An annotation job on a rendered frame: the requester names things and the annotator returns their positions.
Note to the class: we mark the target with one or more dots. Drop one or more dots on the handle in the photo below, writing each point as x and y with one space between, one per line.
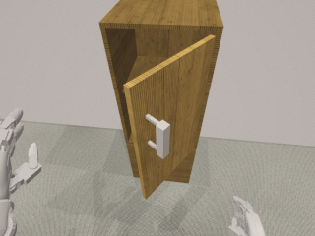
162 136

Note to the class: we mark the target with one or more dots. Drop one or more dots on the cupboard door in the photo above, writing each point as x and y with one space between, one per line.
172 91

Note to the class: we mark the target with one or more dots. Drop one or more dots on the right robot hand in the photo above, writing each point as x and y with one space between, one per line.
250 221

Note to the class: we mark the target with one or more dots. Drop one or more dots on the robot left forearm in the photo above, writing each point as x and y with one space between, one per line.
8 224

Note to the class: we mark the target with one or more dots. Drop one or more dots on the left robot hand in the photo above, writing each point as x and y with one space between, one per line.
10 130

